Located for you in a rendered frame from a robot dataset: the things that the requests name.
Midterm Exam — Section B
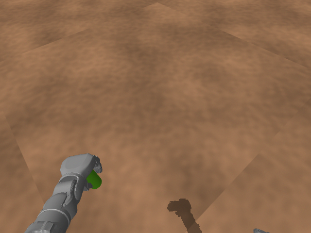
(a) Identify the left robot hand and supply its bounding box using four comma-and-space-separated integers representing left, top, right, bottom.
60, 153, 102, 191

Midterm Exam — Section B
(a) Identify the can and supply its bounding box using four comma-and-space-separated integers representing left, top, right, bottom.
86, 170, 102, 189

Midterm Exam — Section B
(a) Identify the left robot arm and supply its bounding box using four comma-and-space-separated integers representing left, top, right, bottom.
24, 173, 85, 233

